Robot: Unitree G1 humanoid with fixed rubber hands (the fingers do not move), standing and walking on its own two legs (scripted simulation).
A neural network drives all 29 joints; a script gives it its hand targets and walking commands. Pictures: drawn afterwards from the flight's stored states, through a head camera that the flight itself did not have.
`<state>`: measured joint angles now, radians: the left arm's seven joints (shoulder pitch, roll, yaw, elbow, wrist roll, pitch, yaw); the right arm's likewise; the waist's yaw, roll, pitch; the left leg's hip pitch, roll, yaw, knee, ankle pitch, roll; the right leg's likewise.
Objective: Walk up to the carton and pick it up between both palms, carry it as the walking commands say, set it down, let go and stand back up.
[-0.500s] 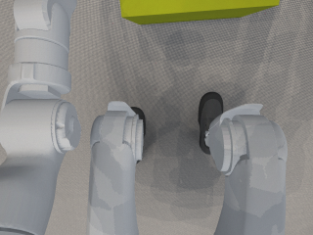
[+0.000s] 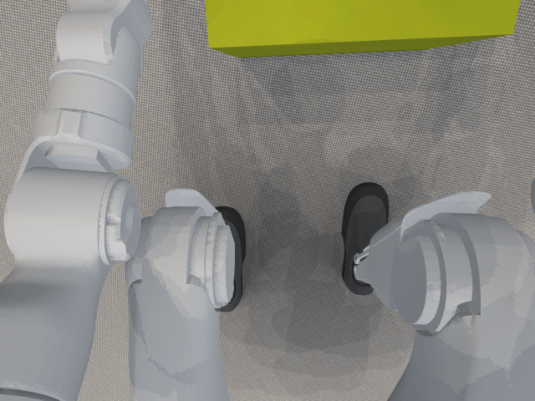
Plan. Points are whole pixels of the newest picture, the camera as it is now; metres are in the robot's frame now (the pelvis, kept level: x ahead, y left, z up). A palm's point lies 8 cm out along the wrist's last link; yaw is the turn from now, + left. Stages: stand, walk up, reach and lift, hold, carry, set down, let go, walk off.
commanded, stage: reach and lift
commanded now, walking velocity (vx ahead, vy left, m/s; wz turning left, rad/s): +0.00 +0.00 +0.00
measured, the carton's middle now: out of the picture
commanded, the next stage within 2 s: none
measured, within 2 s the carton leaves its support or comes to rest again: leaves its support in 1.54 s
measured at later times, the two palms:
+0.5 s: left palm out of the picture +0.55 +0.11 -0.18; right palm out of the picture +0.54 -0.25 -0.18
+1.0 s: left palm out of the picture +0.55 +0.11 -0.18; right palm out of the picture +0.55 -0.25 -0.18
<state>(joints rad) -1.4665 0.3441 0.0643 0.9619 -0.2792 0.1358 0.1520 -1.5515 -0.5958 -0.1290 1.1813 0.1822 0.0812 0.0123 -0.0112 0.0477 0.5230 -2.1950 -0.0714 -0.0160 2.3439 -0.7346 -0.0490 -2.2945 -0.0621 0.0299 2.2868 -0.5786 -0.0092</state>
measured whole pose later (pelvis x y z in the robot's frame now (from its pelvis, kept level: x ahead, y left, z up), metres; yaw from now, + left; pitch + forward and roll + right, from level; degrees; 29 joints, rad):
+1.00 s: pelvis -0.01 -0.01 +0.00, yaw +1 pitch +33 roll +3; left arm -1.56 0.28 0.13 1.08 -0.21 0.11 0.14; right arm -1.64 -0.53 0.00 1.25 0.23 0.12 -0.03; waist -0.04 0.03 0.52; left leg -2.20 -0.07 -0.02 2.31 -0.69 -0.06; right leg -2.30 -0.07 0.02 2.27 -0.55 -0.03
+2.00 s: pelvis -0.02 -0.01 +0.03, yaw +0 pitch +31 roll +4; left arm -1.52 0.23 0.29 0.82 -0.10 0.32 0.19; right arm -1.64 -0.52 -0.06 1.01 0.13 0.33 -0.06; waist -0.04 0.03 0.52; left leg -2.08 -0.07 -0.01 2.20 -0.67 -0.08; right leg -2.21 0.01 0.05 2.17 -0.51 -0.01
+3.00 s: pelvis -0.05 -0.01 +0.12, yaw -1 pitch +27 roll +4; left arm -1.36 0.13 0.44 0.52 0.07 0.45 0.11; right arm -1.49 -0.39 -0.20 0.73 -0.01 0.49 -0.05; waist -0.03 0.01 0.52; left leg -1.81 -0.10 -0.02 1.90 -0.57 -0.08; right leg -1.91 0.07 0.10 1.87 -0.43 0.03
